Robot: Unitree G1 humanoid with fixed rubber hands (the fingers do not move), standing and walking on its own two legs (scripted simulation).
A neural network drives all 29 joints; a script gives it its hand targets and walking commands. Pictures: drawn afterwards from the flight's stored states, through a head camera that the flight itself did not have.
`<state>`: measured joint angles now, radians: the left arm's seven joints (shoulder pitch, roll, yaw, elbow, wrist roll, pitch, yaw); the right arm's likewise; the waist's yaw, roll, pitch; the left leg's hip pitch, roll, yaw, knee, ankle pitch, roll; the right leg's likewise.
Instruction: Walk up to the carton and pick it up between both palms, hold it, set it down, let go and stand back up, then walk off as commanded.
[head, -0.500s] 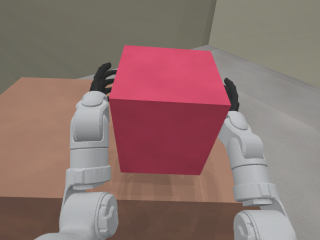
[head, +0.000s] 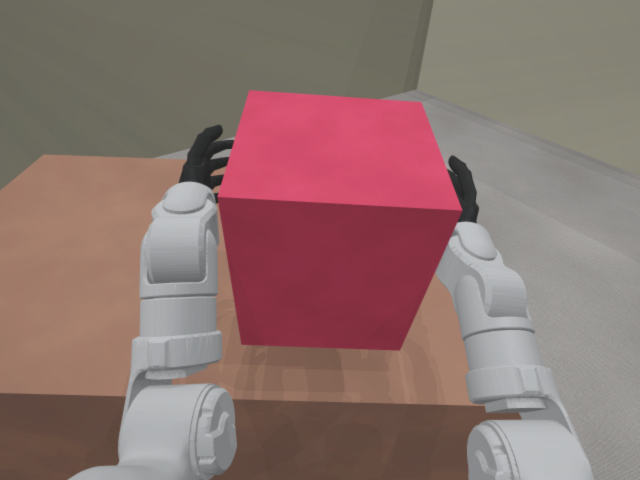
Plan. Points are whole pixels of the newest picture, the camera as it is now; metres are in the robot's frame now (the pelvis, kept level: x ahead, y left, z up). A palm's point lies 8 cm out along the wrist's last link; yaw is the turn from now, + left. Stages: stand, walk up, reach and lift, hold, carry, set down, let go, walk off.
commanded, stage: hold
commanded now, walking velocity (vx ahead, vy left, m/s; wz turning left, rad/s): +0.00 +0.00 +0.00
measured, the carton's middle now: (328, 227) +0.38 -0.01 +0.18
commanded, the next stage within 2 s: set down in 0.18 s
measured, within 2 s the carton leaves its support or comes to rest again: neither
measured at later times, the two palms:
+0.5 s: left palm (206, 195) +0.37 +0.13 +0.23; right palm (456, 230) +0.35 -0.17 +0.19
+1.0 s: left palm (210, 204) +0.41 +0.14 +0.19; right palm (437, 235) +0.38 -0.16 +0.16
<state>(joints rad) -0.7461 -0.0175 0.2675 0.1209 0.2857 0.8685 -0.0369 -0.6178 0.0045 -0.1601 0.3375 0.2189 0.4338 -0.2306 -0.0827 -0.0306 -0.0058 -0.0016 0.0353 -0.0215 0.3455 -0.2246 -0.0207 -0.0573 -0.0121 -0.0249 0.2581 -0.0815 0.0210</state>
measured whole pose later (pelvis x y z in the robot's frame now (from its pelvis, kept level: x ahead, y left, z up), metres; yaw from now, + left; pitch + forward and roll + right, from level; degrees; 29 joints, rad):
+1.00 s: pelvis +0.02 +0.01 +0.00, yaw +0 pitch -8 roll -2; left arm -0.72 -0.07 0.33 0.33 0.37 0.48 -0.07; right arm -0.60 0.00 -0.16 0.58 0.04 0.04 -0.18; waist -0.08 -0.04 0.09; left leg 0.05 0.03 -0.02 0.35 -0.25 -0.02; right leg 0.01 -0.01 -0.03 0.21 -0.09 0.02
